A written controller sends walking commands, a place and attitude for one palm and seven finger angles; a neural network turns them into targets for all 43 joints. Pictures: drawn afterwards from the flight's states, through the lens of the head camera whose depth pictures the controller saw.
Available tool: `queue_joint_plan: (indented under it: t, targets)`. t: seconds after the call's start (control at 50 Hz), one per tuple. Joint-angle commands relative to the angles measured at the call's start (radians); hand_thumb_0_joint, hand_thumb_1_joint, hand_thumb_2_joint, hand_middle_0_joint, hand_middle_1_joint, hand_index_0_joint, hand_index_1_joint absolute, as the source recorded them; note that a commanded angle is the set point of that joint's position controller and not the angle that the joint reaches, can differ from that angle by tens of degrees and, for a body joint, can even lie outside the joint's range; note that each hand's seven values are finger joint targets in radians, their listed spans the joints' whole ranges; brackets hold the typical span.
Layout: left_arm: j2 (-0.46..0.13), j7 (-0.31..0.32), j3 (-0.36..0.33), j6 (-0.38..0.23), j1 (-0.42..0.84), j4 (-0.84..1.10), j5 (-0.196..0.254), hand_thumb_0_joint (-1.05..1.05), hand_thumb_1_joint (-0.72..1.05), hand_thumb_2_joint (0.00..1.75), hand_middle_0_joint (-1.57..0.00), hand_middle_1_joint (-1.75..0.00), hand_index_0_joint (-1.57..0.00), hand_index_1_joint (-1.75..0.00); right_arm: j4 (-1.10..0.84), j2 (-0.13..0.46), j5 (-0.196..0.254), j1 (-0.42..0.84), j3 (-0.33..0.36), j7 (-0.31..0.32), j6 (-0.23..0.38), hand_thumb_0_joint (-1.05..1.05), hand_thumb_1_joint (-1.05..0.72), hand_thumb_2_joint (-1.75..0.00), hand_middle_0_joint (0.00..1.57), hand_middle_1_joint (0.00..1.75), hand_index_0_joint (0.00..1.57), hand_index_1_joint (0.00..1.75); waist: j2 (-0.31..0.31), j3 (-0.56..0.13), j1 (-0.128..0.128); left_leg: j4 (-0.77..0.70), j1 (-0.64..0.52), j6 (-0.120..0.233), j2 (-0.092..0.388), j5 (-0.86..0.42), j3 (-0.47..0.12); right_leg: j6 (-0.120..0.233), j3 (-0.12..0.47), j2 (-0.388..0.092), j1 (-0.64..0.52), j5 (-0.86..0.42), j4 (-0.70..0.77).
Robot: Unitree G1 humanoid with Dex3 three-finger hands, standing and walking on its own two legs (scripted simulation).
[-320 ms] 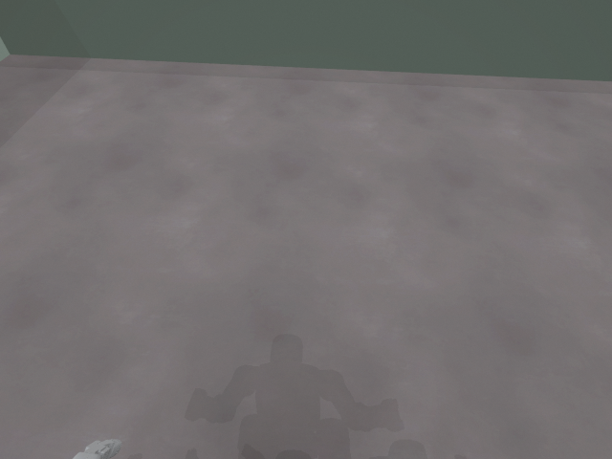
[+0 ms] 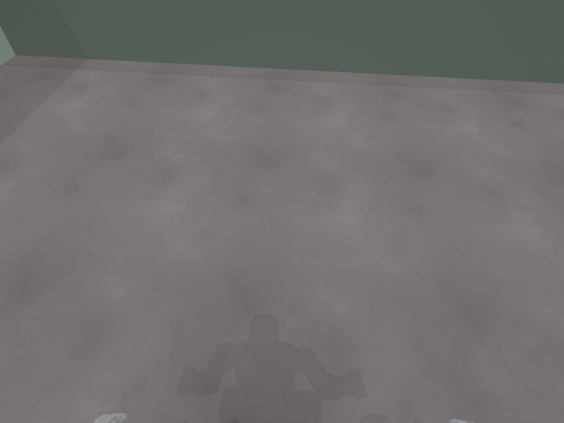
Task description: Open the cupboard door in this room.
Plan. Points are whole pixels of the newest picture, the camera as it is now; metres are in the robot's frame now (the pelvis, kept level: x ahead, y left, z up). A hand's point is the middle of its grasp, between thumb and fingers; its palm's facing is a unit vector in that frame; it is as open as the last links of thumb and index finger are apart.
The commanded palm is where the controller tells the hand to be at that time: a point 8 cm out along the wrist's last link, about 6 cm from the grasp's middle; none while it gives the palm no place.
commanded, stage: stand and wait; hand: left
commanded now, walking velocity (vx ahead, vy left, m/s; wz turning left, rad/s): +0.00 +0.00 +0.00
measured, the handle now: out of the picture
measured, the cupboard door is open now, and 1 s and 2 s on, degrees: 0 0 0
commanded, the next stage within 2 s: turn or walk to find it in 0.58 s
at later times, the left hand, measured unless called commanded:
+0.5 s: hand out of the picture +0.06 +0.24 -0.15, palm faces -0.03 -0.94 -0.34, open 7.4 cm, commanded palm none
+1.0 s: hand out of the picture +0.03 +0.21 -0.18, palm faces +0.08 -0.97 -0.23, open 7.4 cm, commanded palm none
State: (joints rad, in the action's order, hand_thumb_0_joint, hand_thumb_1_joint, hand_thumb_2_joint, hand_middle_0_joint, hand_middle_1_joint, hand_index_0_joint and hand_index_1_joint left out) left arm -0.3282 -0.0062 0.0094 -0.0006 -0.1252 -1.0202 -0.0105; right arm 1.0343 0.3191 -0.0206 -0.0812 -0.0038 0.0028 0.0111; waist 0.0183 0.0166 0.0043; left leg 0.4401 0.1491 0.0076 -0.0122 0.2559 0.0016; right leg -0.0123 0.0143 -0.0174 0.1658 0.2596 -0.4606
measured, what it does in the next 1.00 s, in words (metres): stands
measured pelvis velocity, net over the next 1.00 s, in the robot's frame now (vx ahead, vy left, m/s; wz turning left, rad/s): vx -0.03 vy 0.00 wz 0.10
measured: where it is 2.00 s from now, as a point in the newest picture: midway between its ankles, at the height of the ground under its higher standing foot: outside the picture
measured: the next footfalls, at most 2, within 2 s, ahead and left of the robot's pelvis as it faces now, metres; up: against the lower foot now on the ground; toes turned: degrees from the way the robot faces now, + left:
right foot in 1.22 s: -0.01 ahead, -0.14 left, +0.00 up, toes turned +11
left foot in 1.56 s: -0.09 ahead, +0.11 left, +0.00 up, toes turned +27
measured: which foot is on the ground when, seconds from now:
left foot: down 0.00-1.00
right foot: down 0.00-0.94, up 0.96-1.00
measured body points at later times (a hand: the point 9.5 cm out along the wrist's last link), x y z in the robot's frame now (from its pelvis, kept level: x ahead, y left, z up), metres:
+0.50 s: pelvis -0.02 -0.01 +0.00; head -0.02 -0.01 +0.45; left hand +0.06 +0.29 -0.13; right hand +0.05 -0.31 -0.13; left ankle -0.01 +0.12 -0.74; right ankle -0.01 -0.13 -0.74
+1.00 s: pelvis -0.03 +0.00 -0.01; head -0.01 +0.02 +0.44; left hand +0.03 +0.26 -0.17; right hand +0.04 -0.24 -0.15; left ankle -0.01 +0.12 -0.74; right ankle -0.02 -0.12 -0.72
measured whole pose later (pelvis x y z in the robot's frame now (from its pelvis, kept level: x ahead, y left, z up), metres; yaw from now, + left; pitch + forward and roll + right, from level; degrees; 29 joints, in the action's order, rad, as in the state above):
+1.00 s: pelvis -0.03 +0.00 -0.01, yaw +6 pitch +0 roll +0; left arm -0.25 0.02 -0.02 0.05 -0.17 -0.97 -0.01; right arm 1.00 0.20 -0.02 -0.21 0.01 -0.01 -0.03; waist 0.04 0.05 -0.02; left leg 0.60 0.32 0.02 -0.06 0.27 -0.08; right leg -0.02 -0.04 -0.04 0.34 0.43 -0.76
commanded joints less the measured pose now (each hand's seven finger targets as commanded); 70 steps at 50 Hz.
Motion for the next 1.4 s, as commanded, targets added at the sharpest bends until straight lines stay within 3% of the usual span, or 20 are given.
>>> queue_joint_plan:
  t: [0.0, 0.3, 0.6, 0.72, 0.84, 0.88, 0.9, 0.92, 0.94, 0.96, 1.02, 1.08, 1.14, 1.16, 1.18, 1.2, 1.22, 1.28, 1.32, 1.38]
  targets:
    - [-0.218, 0.020, -0.049, -0.025, 0.048, 0.057, 0.000, 0.00, 0.90, 0.90, -0.20, -0.30, -0.20, -0.30, -0.057, 0.219, 0.007, 0.049, 0.054, 0.013, 0.025, 0.00, -0.90, -0.90, 0.20, 0.30, 0.20, 0.30, -0.025, -0.071, -0.006, -0.072, -0.013, 0.030, 0.117, -0.221, -0.086, 0.043, 0.080, -0.102, -0.024, -0.226, 0.074]
    - [-0.226, 0.015, -0.044, -0.024, 0.038, 0.004, 0.000, 0.00, 0.90, 0.90, -0.20, -0.30, -0.20, -0.30, 0.003, 0.232, 0.009, 0.020, 0.046, 0.008, 0.021, 0.00, -0.90, -0.90, 0.20, 0.30, 0.20, 0.30, -0.019, -0.023, -0.004, -0.122, 0.014, 0.025, 0.120, -0.078, -0.097, 0.044, 0.109, -0.100, 0.009, -0.064, 0.137]
    - [-0.230, 0.016, -0.047, -0.026, 0.038, 0.005, 0.000, 0.00, 0.90, 0.90, -0.20, -0.30, -0.20, -0.30, 0.014, 0.233, 0.008, 0.005, 0.044, 0.005, 0.020, 0.00, -0.90, -0.90, 0.20, 0.30, 0.20, 0.30, -0.021, -0.030, -0.005, -0.107, 0.024, 0.022, 0.119, -0.118, -0.107, 0.046, 0.107, -0.106, 0.006, -0.076, 0.132]
    - [-0.125, 0.032, -0.039, 0.009, -0.033, 0.021, 0.000, 0.00, 0.90, 0.90, -0.20, -0.30, -0.20, -0.30, -0.010, 0.098, 0.005, -0.055, 0.025, 0.000, -0.014, 0.00, -0.90, -0.90, 0.20, 0.30, 0.20, 0.30, 0.016, -0.029, 0.002, 0.003, 0.127, 0.001, 0.091, -0.156, -0.093, 0.033, 0.090, -0.152, 0.002, -0.113, 0.075]
    - [-0.140, 0.041, -0.059, 0.021, -0.033, 0.099, -0.007, 0.00, 0.90, 0.90, -0.20, -0.30, -0.20, -0.30, -0.059, 0.075, 0.007, -0.126, 0.050, -0.002, -0.035, 0.00, -0.90, -0.90, 0.20, 0.30, 0.20, 0.30, 0.090, -0.049, -0.017, 0.174, 0.129, -0.005, 0.054, -0.094, -0.057, 0.097, 0.093, -0.255, 0.084, -0.148, 0.045]
    - [-0.117, 0.042, -0.060, 0.027, -0.016, 0.125, -0.008, 0.00, 0.90, 0.90, -0.20, -0.30, -0.20, -0.30, -0.072, 0.080, 0.005, -0.148, 0.057, -0.005, -0.034, 0.00, -0.90, -0.90, 0.20, 0.30, 0.20, 0.30, 0.005, -0.040, -0.030, 0.103, 0.125, 0.019, 0.089, -0.172, -0.136, 0.056, 0.012, -0.190, 0.132, -0.084, -0.054]
    - [-0.090, 0.041, -0.060, 0.031, -0.013, 0.138, -0.005, 0.00, 0.90, 0.90, -0.20, -0.30, -0.20, -0.30, -0.081, 0.102, 0.000, -0.149, 0.061, -0.006, -0.031, 0.00, -0.90, -0.90, 0.20, 0.30, 0.20, 0.30, -0.101, -0.015, -0.033, 0.016, 0.152, 0.053, 0.140, -0.198, -0.252, 0.013, -0.051, -0.107, 0.160, -0.001, -0.157]
    - [-0.058, 0.041, -0.056, 0.032, -0.012, 0.149, -0.001, 0.00, 0.90, 0.90, -0.20, -0.30, -0.20, -0.30, -0.092, 0.136, -0.004, -0.156, 0.071, -0.002, -0.027, 0.00, -0.90, -0.90, 0.20, 0.30, 0.20, 0.30, -0.226, -0.002, -0.033, -0.102, 0.167, 0.120, 0.229, -0.216, -0.432, -0.023, -0.099, -0.015, 0.190, 0.121, -0.298]
    - [-0.049, 0.043, -0.059, 0.032, -0.008, 0.159, -0.002, 0.00, 0.90, 0.90, -0.20, -0.30, -0.20, -0.30, -0.099, 0.145, -0.001, -0.172, 0.080, 0.005, -0.023, 0.00, -0.90, -0.90, 0.20, 0.30, 0.20, 0.30, -0.261, -0.006, -0.039, -0.158, 0.144, 0.183, 0.276, -0.289, -0.531, -0.020, -0.047, 0.002, 0.236, 0.272, -0.445]
    - [-0.051, 0.044, -0.062, 0.030, -0.015, 0.166, -0.003, 0.00, 0.90, 0.90, -0.20, -0.30, -0.20, -0.30, -0.106, 0.143, 0.001, -0.176, 0.083, 0.011, -0.020, 0.00, -0.90, -0.90, 0.20, 0.30, 0.20, 0.30, -0.228, -0.018, -0.028, -0.141, 0.108, 0.215, 0.287, -0.347, -0.536, -0.016, -0.003, -0.015, 0.275, 0.301, -0.521]
    - [-0.009, 0.039, -0.064, 0.023, -0.052, 0.158, 0.004, 0.00, 0.90, 0.90, -0.20, -0.30, -0.20, -0.30, -0.122, 0.119, -0.003, -0.152, 0.089, 0.020, -0.024, 0.00, -0.90, -0.90, 0.20, 0.30, 0.20, 0.30, -0.190, -0.076, -0.017, -0.070, 0.034, 0.200, 0.226, -0.411, -0.432, -0.025, 0.006, -0.012, 0.274, 0.264, -0.485]
    - [0.021, 0.038, -0.063, 0.018, -0.066, 0.167, 0.010, 0.00, 0.90, 0.90, -0.20, -0.30, -0.20, -0.30, -0.126, 0.110, -0.005, -0.179, 0.100, 0.022, -0.030, 0.00, -0.90, -0.90, 0.20, 0.30, 0.20, 0.30, -0.170, -0.109, -0.027, -0.037, 0.005, 0.188, 0.200, -0.470, -0.434, -0.029, -0.009, 0.014, 0.208, 0.248, -0.320]
    - [0.016, 0.040, -0.071, 0.015, -0.153, 0.149, 0.011, 0.00, 0.90, 0.90, -0.20, -0.30, -0.20, -0.30, -0.142, 0.097, 0.002, -0.157, 0.106, 0.014, -0.040, 0.00, -0.90, -0.90, 0.20, 0.30, 0.20, 0.30, -0.155, -0.118, 0.005, -0.002, 0.119, 0.122, 0.131, -0.322, -0.402, -0.029, -0.035, 0.033, 0.011, 0.068, -0.052]
    - [-0.013, 0.044, -0.079, 0.009, -0.192, 0.142, 0.006, 0.00, 0.90, 0.90, -0.20, -0.30, -0.20, -0.30, -0.152, 0.074, 0.009, -0.143, 0.106, 0.009, -0.042, 0.00, -0.90, -0.90, 0.20, 0.30, 0.20, 0.30, -0.108, -0.115, 0.023, 0.049, 0.221, 0.080, 0.092, -0.211, -0.371, -0.021, -0.006, -0.012, -0.108, -0.011, 0.074]
    - [-0.085, 0.051, -0.097, 0.001, -0.216, 0.141, -0.009, 0.00, 0.90, 0.90, -0.20, -0.30, -0.20, -0.30, -0.172, 0.012, 0.016, -0.145, 0.100, 0.003, -0.042, 0.00, -0.90, -0.90, 0.20, 0.30, 0.20, 0.30, 0.111, -0.095, 0.031, 0.237, 0.413, 0.011, -0.012, 0.031, -0.225, 0.047, 0.202, -0.230, -0.211, 0.039, 0.180]
    - [-0.143, 0.051, -0.102, 0.001, -0.180, 0.163, -0.015, 0.00, 0.90, 0.90, -0.20, -0.30, -0.20, -0.30, -0.198, -0.004, 0.007, -0.111, 0.101, 0.003, -0.041, 0.00, -0.90, -0.90, 0.20, 0.30, 0.20, 0.30, 0.247, -0.027, 0.038, 0.456, 0.499, -0.038, -0.079, 0.271, -0.077, 0.155, 0.382, -0.441, -0.106, -0.068, 0.216]
    - [-0.110, 0.056, -0.102, -0.005, -0.161, 0.171, -0.012, 0.00, 0.90, 0.90, -0.20, -0.30, -0.20, -0.30, -0.194, 0.025, -0.003, -0.081, 0.110, -0.001, -0.048, 0.00, -0.90, -0.90, 0.20, 0.30, 0.20, 0.30, 0.181, -0.013, 0.033, 0.588, 0.458, -0.028, -0.019, 0.266, -0.119, 0.183, 0.325, -0.427, -0.002, -0.154, 0.196]
    - [-0.056, 0.053, -0.082, -0.010, -0.055, 0.183, -0.016, 0.00, 0.90, 0.90, -0.20, -0.30, -0.20, -0.30, -0.141, -0.005, 0.004, -0.131, 0.108, -0.016, -0.062, 0.00, -0.90, -0.90, 0.20, 0.30, 0.20, 0.30, 0.123, 0.049, -0.040, 0.756, 0.411, -0.046, 0.022, 0.145, -0.055, 0.164, 0.110, -0.302, 0.078, -0.283, 0.130]
    - [-0.055, 0.051, -0.083, -0.010, -0.079, 0.179, -0.019, 0.00, 0.90, 0.90, -0.20, -0.30, -0.20, -0.30, -0.141, -0.015, 0.007, -0.120, 0.100, -0.018, -0.065, 0.00, -0.90, -0.90, 0.20, 0.30, 0.20, 0.30, 0.152, 0.049, -0.025, 0.700, 0.387, -0.057, 0.026, 0.135, -0.011, 0.155, 0.045, -0.284, 0.066, -0.308, 0.119]
    - [-0.084, 0.048, -0.089, -0.005, -0.153, 0.151, -0.023, 0.00, 0.90, 0.90, -0.20, -0.30, -0.20, -0.30, -0.159, -0.029, 0.009, -0.043, 0.089, -0.021, -0.063, 0.00, -0.90, -0.90, 0.20, 0.30, 0.20, 0.30, 0.139, 0.052, 0.016, 0.529, 0.338, -0.060, 0.030, 0.177, 0.033, 0.160, 0.025, -0.300, 0.031, -0.367, 0.094]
